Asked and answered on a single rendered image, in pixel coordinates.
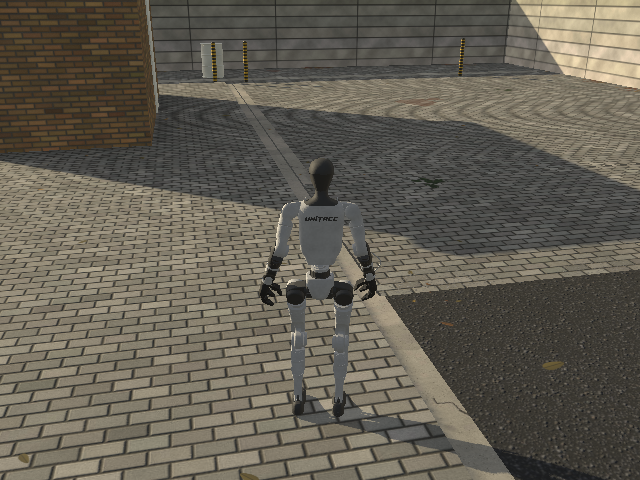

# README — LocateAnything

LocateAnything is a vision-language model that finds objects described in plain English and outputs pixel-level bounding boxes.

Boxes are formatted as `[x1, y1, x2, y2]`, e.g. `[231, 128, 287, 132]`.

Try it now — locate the right robot forearm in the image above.
[357, 241, 376, 281]

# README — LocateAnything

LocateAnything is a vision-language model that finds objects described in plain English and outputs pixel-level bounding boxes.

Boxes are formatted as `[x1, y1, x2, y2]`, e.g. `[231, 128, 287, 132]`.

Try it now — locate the right robot upper arm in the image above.
[342, 202, 368, 257]

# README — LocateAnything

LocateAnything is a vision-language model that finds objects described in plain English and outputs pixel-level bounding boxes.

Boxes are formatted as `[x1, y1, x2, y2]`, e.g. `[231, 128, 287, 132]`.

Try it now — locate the right robot hand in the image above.
[354, 277, 377, 301]

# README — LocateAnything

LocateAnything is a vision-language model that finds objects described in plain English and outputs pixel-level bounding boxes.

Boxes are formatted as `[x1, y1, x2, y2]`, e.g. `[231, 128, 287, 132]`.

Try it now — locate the left robot shin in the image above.
[291, 332, 305, 401]

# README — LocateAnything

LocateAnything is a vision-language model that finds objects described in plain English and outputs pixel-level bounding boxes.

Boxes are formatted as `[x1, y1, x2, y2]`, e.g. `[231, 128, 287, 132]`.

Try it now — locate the left robot hand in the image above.
[259, 281, 282, 306]

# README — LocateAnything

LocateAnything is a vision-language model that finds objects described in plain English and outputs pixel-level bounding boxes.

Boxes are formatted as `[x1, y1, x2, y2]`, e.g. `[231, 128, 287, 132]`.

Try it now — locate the left robot thigh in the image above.
[286, 279, 307, 349]

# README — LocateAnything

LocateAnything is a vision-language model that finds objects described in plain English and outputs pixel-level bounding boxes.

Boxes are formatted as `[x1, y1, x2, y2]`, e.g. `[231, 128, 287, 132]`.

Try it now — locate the left robot upper arm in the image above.
[273, 201, 301, 258]

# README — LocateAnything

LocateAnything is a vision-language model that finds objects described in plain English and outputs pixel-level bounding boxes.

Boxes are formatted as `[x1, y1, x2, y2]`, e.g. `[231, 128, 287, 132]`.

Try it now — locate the left robot forearm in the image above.
[262, 242, 283, 285]

